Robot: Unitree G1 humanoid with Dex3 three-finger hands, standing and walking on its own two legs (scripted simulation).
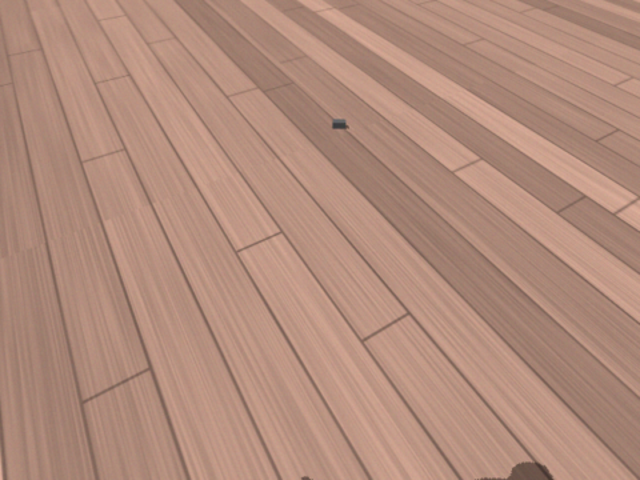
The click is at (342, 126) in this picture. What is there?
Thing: small brick
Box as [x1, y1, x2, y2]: [333, 119, 345, 128]
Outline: 333,119 333,128 345,127 345,119
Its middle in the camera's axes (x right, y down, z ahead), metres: +0.12 -0.61 +2.12
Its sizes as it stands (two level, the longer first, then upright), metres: 0.070 0.034 0.037
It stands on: the floor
